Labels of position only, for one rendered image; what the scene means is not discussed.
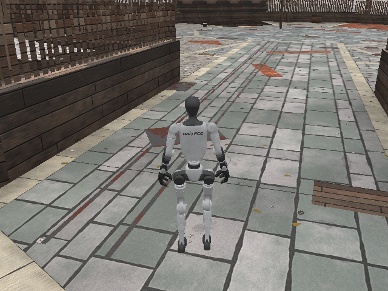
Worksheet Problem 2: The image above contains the robot right forearm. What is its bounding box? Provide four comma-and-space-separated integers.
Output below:
216, 147, 228, 171

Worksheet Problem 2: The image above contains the robot right hand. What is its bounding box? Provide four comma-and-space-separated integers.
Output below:
215, 169, 230, 184

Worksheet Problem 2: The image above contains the robot left shin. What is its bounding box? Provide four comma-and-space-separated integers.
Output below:
176, 204, 186, 245

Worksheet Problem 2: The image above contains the robot left forearm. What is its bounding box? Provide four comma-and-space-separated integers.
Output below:
159, 148, 171, 174

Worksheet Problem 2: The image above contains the right robot thigh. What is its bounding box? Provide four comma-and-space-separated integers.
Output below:
202, 169, 215, 211

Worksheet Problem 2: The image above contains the right robot upper arm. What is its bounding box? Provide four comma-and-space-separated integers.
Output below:
206, 122, 222, 155

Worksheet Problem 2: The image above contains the left robot upper arm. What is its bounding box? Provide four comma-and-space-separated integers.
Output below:
165, 123, 180, 157

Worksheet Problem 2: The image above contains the robot left hand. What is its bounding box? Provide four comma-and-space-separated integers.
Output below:
158, 172, 172, 187

